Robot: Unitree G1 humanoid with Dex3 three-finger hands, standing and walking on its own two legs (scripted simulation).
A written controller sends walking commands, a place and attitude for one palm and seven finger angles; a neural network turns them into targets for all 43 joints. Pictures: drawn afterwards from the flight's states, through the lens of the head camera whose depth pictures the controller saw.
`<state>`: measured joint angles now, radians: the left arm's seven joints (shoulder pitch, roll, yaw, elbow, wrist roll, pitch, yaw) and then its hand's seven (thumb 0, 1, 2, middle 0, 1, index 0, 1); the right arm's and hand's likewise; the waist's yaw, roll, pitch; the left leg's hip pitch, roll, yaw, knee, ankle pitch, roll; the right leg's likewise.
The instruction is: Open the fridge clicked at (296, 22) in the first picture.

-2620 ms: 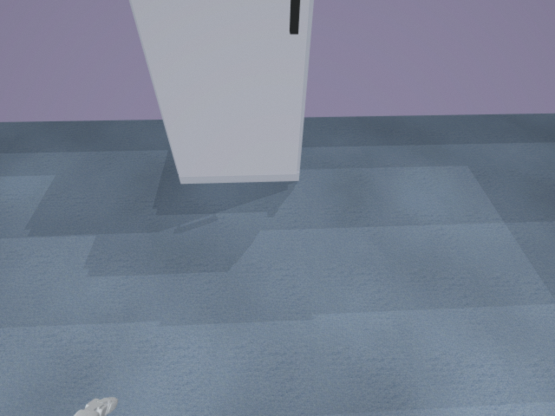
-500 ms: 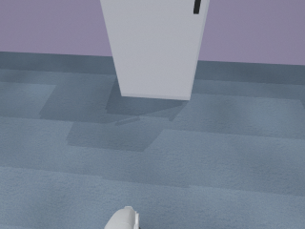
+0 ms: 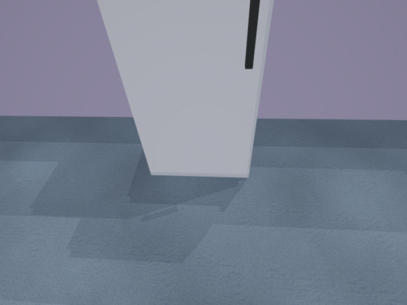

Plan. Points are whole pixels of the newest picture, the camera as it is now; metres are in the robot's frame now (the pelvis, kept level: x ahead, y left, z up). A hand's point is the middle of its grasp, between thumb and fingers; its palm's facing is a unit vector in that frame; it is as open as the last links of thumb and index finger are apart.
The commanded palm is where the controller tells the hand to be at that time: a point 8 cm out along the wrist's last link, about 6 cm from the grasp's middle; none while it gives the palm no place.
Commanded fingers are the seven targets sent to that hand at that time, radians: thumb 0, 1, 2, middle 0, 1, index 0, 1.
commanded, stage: walk to a spot facing it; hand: right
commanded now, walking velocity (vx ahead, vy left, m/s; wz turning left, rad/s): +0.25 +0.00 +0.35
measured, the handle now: (253, 9) +0.94 -0.12 +0.22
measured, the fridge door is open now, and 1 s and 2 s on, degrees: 0 0 0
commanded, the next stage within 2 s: take the last steps up to it in 0.06 s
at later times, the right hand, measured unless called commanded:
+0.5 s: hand (280, 262) +0.27 -0.17 -0.16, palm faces -0.11 +0.97 -0.22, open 7.3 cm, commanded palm none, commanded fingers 0.00 -0.90 -0.90 0.20 0.30 0.20 0.30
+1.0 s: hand (288, 262) +0.28 -0.19 -0.19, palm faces +0.04 +0.99 -0.11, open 7.4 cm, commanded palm none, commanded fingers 0.00 -0.90 -0.90 0.20 0.30 0.20 0.30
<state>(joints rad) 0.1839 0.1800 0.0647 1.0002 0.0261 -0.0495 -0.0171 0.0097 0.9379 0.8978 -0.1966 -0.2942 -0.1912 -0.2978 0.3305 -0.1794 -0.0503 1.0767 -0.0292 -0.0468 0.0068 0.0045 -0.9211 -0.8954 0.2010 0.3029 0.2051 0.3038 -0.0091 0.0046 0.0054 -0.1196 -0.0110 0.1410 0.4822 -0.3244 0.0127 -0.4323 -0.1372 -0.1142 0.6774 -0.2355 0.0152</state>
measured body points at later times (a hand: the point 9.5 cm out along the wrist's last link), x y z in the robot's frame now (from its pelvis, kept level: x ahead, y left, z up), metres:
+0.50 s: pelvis +0.17 +0.01 +0.00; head +0.19 +0.02 +0.45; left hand +0.04 +0.19 -0.16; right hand +0.28 -0.22 -0.15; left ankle +0.22 +0.12 -0.74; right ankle +0.10 -0.11 -0.73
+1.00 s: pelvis +0.33 -0.03 +0.00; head +0.34 -0.06 +0.45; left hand +0.40 +0.22 -0.13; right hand +0.28 -0.25 -0.17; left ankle +0.26 +0.11 -0.66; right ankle +0.38 -0.11 -0.73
